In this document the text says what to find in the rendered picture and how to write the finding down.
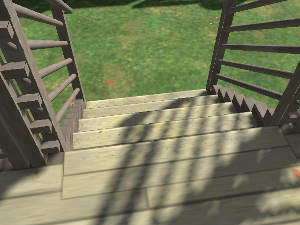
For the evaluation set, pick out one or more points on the stairs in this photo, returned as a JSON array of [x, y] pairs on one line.
[[123, 120]]

